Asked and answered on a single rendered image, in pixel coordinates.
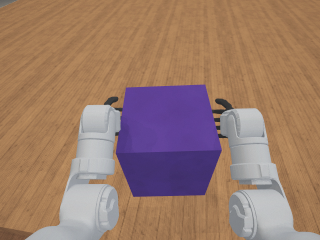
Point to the right robot upper arm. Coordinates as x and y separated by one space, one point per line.
263 214

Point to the carton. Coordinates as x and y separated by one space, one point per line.
168 144

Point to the robot right hand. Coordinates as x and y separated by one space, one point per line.
226 105

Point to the robot right forearm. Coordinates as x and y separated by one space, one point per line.
250 155

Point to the robot left hand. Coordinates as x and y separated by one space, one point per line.
111 100

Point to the robot left forearm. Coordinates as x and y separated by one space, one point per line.
96 137

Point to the left robot upper arm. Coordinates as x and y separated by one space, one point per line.
87 212

